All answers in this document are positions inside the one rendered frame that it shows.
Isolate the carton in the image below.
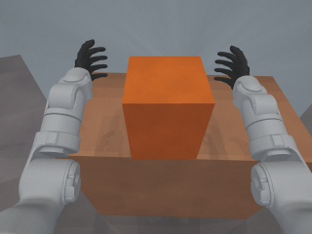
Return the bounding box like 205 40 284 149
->
122 56 215 159

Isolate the pedestal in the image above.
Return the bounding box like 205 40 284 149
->
55 72 312 219

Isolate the left robot upper arm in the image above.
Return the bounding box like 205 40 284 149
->
0 157 81 234

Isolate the robot right hand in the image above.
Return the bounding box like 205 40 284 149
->
214 46 250 90

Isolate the robot left forearm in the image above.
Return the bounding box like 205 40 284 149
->
19 67 93 198

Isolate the robot left hand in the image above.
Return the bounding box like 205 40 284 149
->
74 39 108 81

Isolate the right robot upper arm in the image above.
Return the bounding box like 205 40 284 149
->
251 160 312 234

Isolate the robot right forearm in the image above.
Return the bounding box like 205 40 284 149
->
232 75 312 176

